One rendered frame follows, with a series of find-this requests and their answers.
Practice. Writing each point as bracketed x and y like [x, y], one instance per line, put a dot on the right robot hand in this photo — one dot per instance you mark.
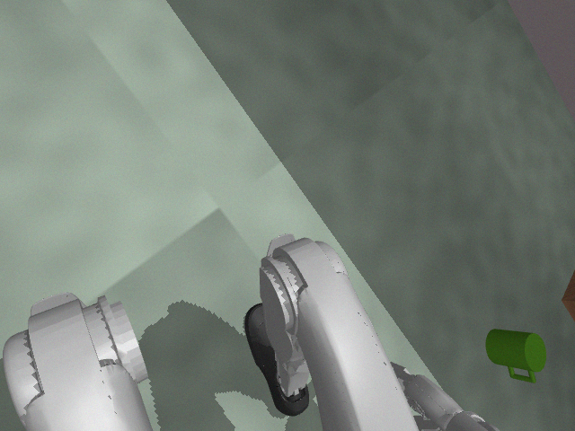
[428, 399]

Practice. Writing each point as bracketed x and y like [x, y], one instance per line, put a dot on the right robot foot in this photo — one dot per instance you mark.
[264, 357]

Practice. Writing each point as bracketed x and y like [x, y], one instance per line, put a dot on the right robot arm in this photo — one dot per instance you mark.
[469, 421]

